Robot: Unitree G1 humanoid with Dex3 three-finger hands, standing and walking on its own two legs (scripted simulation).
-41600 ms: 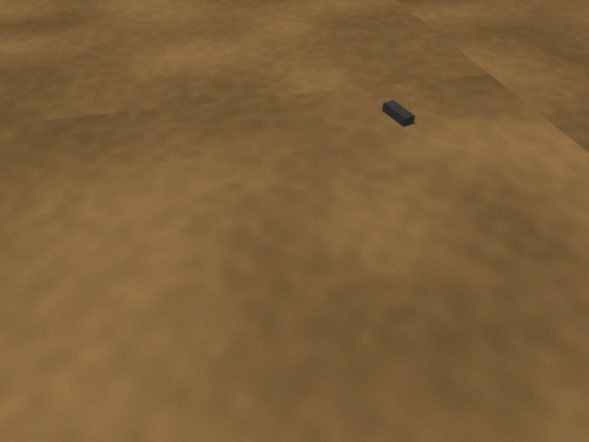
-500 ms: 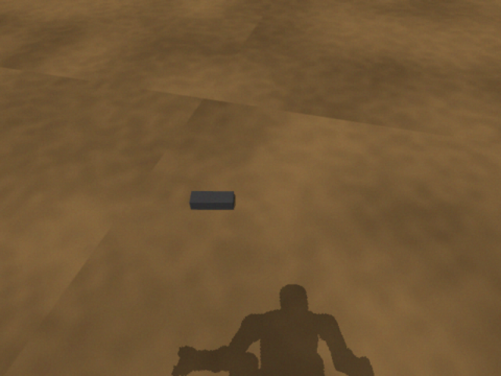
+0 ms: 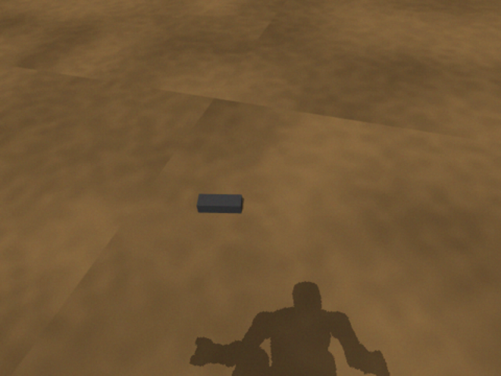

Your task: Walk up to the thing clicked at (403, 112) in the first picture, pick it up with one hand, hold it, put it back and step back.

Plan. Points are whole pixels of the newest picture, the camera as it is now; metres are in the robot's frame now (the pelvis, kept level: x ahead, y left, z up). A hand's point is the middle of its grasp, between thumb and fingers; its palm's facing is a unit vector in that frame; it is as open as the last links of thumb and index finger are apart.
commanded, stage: step back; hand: left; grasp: from above
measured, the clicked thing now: (220, 203) +1.04 +0.21 -0.73
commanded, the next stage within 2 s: stand in 0.26 s
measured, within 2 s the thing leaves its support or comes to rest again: neither
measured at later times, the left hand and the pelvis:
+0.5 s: hand out of the picture +0.12 +0.27 -0.14, palm faces -0.04 -0.94 -0.33, open 7.4 cm; pelvis +0.02 +0.02 +0.02, yaw -1 degrees
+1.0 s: hand out of the picture +0.07 +0.27 -0.14, palm faces -0.07 -0.94 -0.34, open 7.4 cm; pelvis +0.00 +0.01 +0.02, yaw -1 degrees
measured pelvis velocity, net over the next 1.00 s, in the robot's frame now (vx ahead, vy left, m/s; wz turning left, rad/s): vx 0.00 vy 0.01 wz -0.02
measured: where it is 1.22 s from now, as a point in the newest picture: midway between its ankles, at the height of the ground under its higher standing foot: outside the picture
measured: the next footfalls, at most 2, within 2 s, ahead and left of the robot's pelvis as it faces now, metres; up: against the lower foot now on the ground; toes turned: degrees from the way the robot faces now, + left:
left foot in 0.02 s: +0.07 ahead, +0.14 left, +0.00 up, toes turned -1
